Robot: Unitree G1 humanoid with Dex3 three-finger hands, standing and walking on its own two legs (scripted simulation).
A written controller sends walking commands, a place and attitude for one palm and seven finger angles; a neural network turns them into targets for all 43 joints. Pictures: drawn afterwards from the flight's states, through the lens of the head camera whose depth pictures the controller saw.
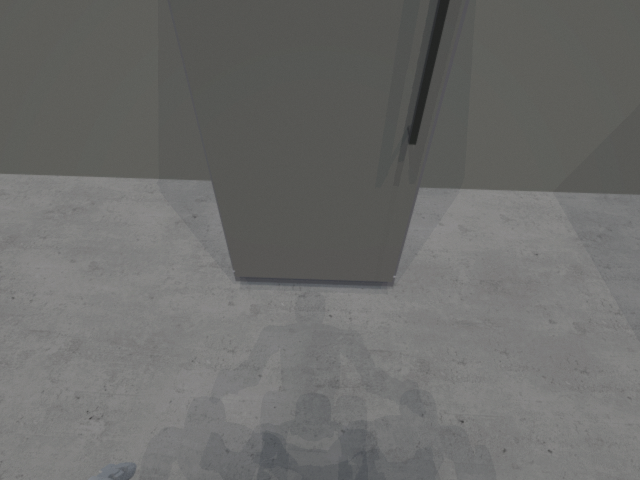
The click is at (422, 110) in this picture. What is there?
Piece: fridge door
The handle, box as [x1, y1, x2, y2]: [407, 0, 449, 144]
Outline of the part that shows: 449,0 438,0 413,119 411,125 408,125 407,128 409,135 408,142 411,144 415,144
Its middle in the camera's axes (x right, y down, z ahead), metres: +0.22 -0.41 +0.75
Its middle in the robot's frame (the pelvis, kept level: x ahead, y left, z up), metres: +0.87 -0.16 +0.20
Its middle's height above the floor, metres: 0.97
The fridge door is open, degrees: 0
